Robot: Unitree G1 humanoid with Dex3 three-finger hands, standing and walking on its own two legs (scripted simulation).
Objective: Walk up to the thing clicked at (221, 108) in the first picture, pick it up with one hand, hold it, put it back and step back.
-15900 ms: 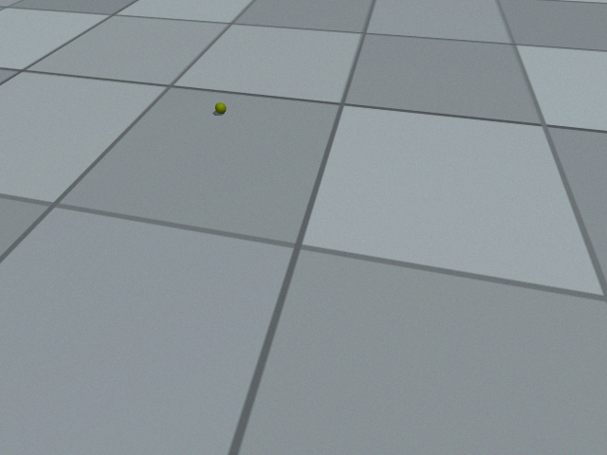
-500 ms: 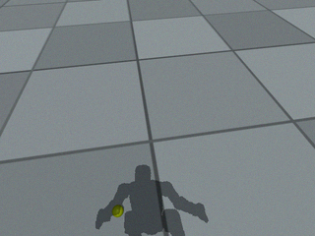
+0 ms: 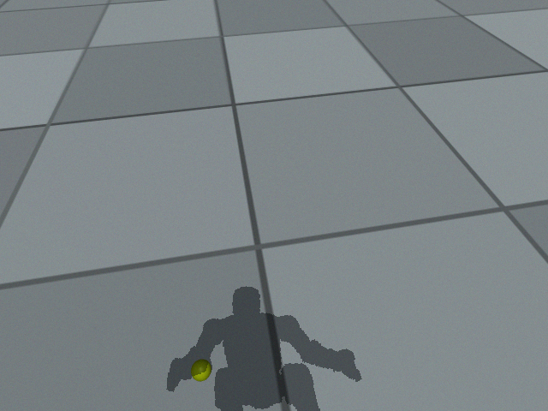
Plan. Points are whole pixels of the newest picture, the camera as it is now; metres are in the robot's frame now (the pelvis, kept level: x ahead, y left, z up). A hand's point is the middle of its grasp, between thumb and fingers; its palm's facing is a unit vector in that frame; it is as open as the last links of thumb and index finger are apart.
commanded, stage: stand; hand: left
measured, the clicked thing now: (201, 370) +0.41 +0.27 -0.75
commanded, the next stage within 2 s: rise first in 1.78 s
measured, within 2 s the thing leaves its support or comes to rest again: neither
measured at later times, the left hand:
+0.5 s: hand out of the picture +0.07 +0.25 -0.15, palm faces -0.02 -0.94 -0.34, open 7.4 cm
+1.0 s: hand out of the picture +0.07 +0.25 -0.16, palm faces -0.03 -0.94 -0.34, open 7.4 cm
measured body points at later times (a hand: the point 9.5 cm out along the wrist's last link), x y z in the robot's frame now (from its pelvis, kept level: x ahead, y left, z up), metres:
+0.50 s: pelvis +0.00 -0.01 +0.00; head +0.01 -0.01 +0.45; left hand +0.08 +0.30 -0.13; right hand +0.07 -0.31 -0.14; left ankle +0.00 +0.14 -0.75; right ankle +0.00 -0.13 -0.75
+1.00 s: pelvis +0.00 +0.00 +0.00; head +0.01 -0.01 +0.45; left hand +0.08 +0.30 -0.13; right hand +0.07 -0.31 -0.14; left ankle +0.00 +0.14 -0.75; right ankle +0.00 -0.13 -0.75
